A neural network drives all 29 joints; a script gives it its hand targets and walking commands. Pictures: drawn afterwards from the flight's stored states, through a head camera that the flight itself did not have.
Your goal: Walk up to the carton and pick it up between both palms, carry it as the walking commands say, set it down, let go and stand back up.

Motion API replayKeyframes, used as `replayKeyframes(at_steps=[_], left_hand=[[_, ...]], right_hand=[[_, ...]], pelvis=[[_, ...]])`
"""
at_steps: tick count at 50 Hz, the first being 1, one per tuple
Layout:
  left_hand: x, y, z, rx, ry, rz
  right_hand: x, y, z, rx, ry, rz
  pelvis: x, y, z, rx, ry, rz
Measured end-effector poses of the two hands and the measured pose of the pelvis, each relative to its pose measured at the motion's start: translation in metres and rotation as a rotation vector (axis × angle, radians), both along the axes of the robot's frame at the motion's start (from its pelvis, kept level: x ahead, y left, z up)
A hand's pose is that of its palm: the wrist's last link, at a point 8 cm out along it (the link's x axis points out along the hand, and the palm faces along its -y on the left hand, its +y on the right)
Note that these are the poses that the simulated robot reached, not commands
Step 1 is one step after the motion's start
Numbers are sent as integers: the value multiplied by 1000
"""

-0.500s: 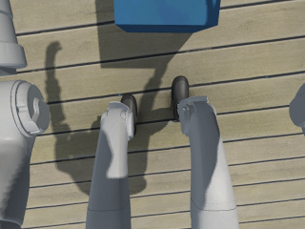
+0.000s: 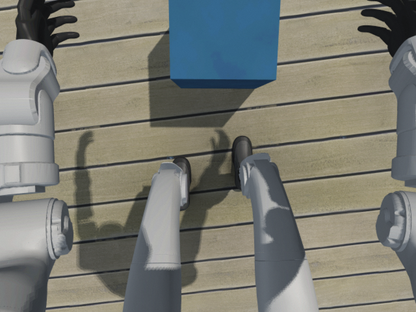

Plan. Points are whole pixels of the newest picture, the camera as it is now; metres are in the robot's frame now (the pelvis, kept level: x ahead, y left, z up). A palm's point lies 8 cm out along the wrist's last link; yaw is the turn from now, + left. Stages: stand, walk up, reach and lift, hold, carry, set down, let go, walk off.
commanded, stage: let go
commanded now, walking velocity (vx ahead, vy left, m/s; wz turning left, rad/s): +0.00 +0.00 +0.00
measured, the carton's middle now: (220, 41) +0.58 -0.05 -0.53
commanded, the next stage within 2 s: stand in 1.14 s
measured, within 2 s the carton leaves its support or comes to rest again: neither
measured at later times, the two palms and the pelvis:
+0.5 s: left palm out of the picture +0.31 +0.25 +0.00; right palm out of the picture +0.30 -0.24 +0.00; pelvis +0.06 +0.01 +0.08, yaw +0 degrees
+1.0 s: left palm out of the picture +0.25 +0.27 +0.04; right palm out of the picture +0.26 -0.23 +0.04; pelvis +0.09 +0.02 +0.10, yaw +1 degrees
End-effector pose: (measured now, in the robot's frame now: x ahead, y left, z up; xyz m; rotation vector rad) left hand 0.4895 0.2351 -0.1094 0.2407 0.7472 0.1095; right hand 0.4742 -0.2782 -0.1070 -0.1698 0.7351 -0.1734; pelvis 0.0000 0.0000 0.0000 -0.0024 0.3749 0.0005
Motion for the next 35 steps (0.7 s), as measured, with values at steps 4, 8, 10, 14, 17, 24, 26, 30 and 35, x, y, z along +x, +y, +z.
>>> replayKeyframes(at_steps=[4,8,10,14,17,24,26,30,35], left_hand=[[-31,0,20,-2,23,-16],[-56,0,47,-31,9,-13],[-68,1,60,-54,6,1],[-99,6,82,-95,14,33],[-120,10,95,-106,3,52],[-170,19,109,-117,24,89],[-182,19,115,-119,29,92],[-205,23,123,-114,46,104],[-228,27,134,-109,57,109]], right_hand=[[-36,2,15,-5,57,26],[-67,11,39,27,46,24],[-81,17,52,56,40,10],[-109,25,77,79,37,-5],[-126,30,89,93,34,-7],[-165,37,108,97,52,-11],[-176,38,114,93,60,-10],[-192,40,128,80,57,-9],[-210,42,137,71,74,-8]], pelvis=[[4,0,14,0,-47,0],[10,1,26,-1,-65,1],[16,2,31,-1,-46,1],[29,3,44,-4,-61,1],[38,5,54,-6,-98,2],[59,8,74,-12,-187,6],[66,9,80,-14,-213,9],[79,11,89,-17,-261,14],[91,13,98,-19,-320,17]])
